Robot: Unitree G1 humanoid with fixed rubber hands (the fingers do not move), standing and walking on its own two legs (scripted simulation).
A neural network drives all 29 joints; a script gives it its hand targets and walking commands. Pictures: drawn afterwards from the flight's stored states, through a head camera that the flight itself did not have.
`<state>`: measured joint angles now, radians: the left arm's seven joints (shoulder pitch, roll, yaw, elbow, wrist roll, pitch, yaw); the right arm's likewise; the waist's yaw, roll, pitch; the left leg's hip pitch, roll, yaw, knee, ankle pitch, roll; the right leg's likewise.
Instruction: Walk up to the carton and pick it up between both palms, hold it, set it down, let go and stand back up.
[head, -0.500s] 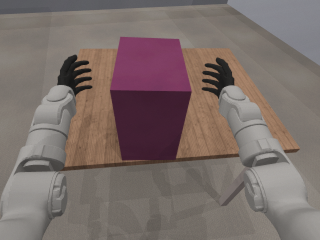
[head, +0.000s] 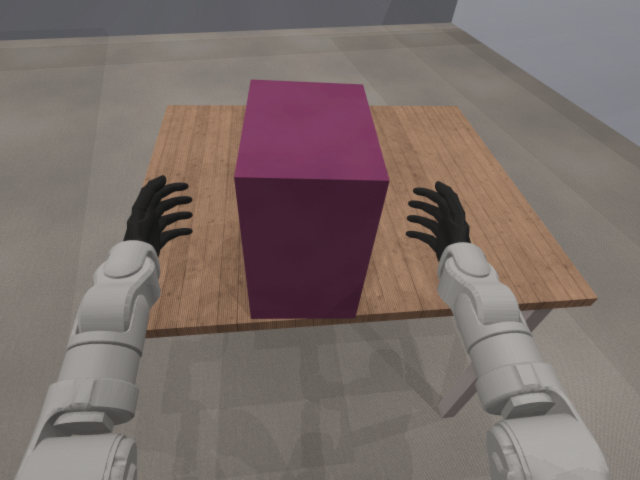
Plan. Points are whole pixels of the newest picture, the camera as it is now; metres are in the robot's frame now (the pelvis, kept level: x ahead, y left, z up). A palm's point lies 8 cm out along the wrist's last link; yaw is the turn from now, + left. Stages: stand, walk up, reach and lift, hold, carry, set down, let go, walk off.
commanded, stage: set down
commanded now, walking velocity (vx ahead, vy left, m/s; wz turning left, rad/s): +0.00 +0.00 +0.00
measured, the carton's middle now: (305, 204) +0.50 +0.05 +0.07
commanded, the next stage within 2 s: none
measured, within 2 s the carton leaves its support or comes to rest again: neither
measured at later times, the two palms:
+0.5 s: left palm (151, 307) +0.30 +0.22 +0.06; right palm (455, 309) +0.32 -0.16 +0.06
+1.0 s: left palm (150, 368) +0.25 +0.22 +0.01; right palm (459, 373) +0.26 -0.17 +0.01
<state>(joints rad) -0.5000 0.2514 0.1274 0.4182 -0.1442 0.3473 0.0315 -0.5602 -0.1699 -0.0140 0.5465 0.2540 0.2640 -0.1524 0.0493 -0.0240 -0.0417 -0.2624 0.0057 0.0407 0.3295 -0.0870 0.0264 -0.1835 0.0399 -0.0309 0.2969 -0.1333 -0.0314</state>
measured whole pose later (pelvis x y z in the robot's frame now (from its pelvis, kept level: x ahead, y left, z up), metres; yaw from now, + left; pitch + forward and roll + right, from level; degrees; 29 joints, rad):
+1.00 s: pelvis +0.04 -0.01 +0.00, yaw -2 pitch -1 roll +0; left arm 0.19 0.24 0.02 0.16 -0.14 0.17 0.01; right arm 0.20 -0.11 0.13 0.19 0.18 0.05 -0.13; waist 0.07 -0.02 -0.03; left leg -0.13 0.02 0.06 0.29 -0.14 0.01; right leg -0.05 0.05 0.00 0.23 -0.16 -0.04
